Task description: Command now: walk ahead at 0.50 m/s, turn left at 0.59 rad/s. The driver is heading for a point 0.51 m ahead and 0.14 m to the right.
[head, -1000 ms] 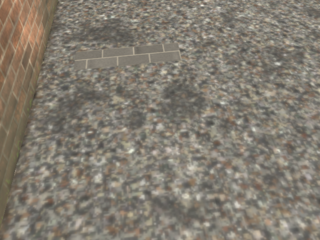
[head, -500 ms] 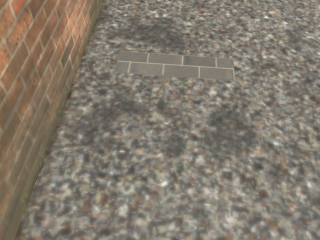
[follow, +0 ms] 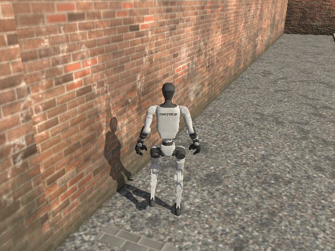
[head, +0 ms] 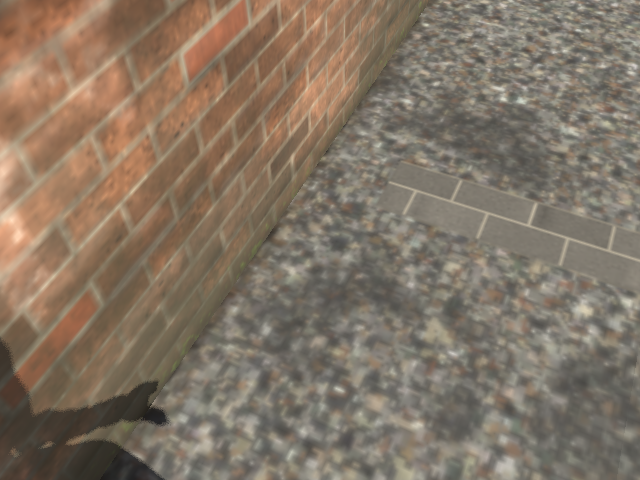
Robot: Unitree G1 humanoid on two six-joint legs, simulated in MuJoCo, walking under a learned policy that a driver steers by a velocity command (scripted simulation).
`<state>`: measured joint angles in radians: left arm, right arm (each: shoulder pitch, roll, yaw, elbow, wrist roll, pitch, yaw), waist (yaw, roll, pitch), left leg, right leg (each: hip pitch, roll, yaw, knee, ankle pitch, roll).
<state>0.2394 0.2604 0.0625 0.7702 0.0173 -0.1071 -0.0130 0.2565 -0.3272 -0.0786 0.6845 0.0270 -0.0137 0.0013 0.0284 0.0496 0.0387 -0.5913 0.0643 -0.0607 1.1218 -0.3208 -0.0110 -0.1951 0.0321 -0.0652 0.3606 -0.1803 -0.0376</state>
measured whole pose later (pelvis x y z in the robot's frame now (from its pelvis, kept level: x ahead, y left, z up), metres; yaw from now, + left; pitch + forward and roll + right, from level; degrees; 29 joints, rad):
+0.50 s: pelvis +0.20 +0.04 +0.00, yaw +1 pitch +0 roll +0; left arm 0.19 0.36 0.04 0.73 -0.02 -0.04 -0.03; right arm 0.32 -0.30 -0.03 0.74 -0.03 -0.08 0.01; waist -0.04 -0.06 0.05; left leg -0.15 0.03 0.10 0.32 -0.17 0.02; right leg -0.64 -0.07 0.06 1.04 -0.22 0.02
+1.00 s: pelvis +0.40 -0.07 +0.00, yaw -13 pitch +1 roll +1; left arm 0.20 0.29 0.03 0.68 0.01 -0.05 -0.04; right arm 0.19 -0.34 -0.04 0.74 0.00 -0.04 -0.04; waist 0.01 0.04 0.08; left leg -0.60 0.08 -0.02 1.14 -0.36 -0.07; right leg -0.30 0.09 0.02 0.44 -0.16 -0.10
